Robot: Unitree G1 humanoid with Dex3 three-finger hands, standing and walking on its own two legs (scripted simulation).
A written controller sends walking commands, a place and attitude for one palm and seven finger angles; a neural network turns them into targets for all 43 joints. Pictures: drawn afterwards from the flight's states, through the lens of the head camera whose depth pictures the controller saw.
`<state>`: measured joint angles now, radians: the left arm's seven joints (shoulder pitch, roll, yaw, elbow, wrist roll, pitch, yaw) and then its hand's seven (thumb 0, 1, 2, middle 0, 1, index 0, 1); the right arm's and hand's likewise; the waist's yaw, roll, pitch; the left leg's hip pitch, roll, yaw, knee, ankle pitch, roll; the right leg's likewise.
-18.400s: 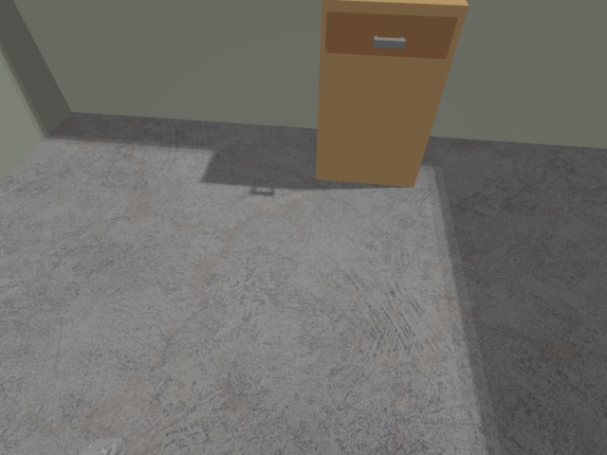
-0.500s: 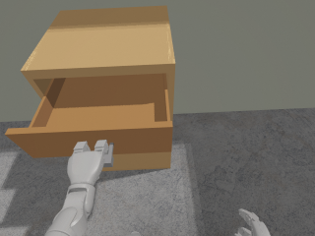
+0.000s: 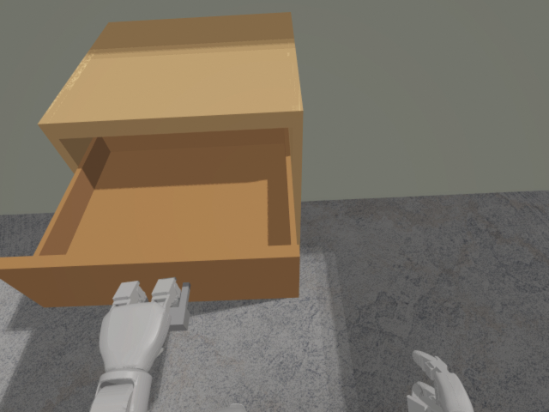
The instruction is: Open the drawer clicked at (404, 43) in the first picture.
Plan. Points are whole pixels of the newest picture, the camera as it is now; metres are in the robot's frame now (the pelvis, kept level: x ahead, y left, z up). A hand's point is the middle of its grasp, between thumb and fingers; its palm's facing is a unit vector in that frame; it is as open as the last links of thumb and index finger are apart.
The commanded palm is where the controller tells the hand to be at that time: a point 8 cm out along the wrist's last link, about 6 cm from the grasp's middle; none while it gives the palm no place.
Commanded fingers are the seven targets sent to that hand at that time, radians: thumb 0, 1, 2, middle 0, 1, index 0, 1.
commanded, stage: pull the drawer open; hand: left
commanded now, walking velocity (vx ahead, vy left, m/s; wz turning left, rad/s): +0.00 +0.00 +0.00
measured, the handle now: (153, 305) +0.27 +0.21 -0.01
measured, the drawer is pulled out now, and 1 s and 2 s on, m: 0.28 0.30 0.28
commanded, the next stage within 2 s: open the thumb to release the handle in 0.28 s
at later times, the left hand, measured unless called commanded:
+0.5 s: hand (151, 349) +0.22 +0.20 -0.03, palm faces +0.02 -0.09 -1.00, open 6.1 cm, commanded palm +0.19 +0.21 +0.03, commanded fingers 0.00 0.41 0.69 -0.37 -1.30 -0.37 -1.30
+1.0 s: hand (151, 351) +0.21 +0.20 -0.03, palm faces +0.02 -0.08 -1.00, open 13.3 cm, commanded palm +0.19 +0.21 +0.03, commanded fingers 0.00 -0.50 0.30 -0.30 -1.20 -0.30 -1.20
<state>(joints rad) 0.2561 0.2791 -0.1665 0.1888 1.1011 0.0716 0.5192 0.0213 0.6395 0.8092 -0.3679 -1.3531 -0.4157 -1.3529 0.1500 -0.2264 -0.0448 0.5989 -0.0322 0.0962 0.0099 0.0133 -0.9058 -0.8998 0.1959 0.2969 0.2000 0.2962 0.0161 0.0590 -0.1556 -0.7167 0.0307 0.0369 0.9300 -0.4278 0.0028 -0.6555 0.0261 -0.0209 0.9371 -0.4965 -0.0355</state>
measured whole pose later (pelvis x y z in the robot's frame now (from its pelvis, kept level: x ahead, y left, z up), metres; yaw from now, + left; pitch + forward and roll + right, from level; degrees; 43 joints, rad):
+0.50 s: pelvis +0.00 -0.01 -0.01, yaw +0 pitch +13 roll +0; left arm 0.34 0.29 -0.14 0.10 1.11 0.04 0.54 0.03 0.63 0.77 -0.37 -1.35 -0.41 -1.35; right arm 0.14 -0.23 -0.03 0.57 -0.05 0.10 0.02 0.01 -0.90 -0.90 0.20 0.30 0.20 0.30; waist 0.03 0.05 -0.17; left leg -0.77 0.03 0.03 0.99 -0.46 -0.01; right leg -0.71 0.03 -0.03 1.01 -0.53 -0.04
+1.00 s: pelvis -0.01 -0.01 -0.01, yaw +1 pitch +12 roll +1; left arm 0.27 0.29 -0.15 0.17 1.09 0.05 0.52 0.00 -0.41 0.34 -0.36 -1.23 -0.32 -1.21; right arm 0.13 -0.22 -0.03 0.60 -0.03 0.10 -0.02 0.01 -0.91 -0.90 0.20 0.30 0.20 0.30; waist 0.03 0.06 -0.15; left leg -0.75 0.03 0.02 0.96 -0.42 -0.01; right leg -0.69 0.03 -0.04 0.98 -0.50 -0.05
